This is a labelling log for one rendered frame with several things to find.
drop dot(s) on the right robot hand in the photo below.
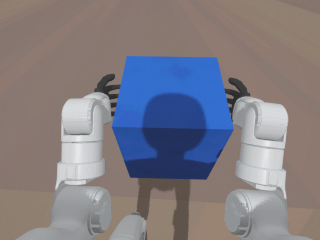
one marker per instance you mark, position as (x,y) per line
(236,95)

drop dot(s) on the left robot shin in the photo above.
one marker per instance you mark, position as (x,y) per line
(135,213)

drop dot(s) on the robot right forearm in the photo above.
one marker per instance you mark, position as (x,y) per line
(263,137)

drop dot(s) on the carton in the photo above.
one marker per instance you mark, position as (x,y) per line
(172,118)

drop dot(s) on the left robot upper arm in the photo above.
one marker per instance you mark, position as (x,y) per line
(78,213)

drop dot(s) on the left robot hand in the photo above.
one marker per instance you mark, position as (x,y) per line
(102,88)

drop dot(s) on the robot left forearm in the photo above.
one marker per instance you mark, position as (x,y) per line
(82,133)

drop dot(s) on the right robot upper arm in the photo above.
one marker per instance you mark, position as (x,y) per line
(257,215)

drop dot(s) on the left robot thigh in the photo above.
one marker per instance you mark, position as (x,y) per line
(131,227)

